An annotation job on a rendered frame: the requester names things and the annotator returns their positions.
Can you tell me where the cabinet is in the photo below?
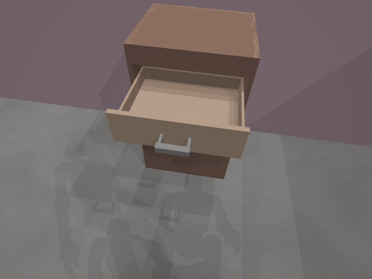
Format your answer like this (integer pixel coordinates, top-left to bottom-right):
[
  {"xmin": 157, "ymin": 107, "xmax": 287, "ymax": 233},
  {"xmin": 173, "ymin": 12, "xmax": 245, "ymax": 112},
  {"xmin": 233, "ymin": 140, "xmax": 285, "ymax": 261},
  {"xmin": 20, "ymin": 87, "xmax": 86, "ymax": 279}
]
[{"xmin": 123, "ymin": 3, "xmax": 260, "ymax": 179}]

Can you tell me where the drawer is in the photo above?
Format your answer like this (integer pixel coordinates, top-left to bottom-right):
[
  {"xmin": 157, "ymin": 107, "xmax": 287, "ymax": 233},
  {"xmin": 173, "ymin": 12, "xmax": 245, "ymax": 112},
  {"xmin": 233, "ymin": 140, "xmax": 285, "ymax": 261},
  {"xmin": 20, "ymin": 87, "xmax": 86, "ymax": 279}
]
[{"xmin": 105, "ymin": 66, "xmax": 250, "ymax": 159}]

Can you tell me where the handle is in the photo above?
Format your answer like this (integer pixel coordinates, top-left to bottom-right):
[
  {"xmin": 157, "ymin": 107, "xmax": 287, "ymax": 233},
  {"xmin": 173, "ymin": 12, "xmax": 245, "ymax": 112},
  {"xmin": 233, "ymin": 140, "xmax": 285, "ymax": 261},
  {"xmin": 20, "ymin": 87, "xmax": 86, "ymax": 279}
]
[{"xmin": 155, "ymin": 134, "xmax": 191, "ymax": 157}]

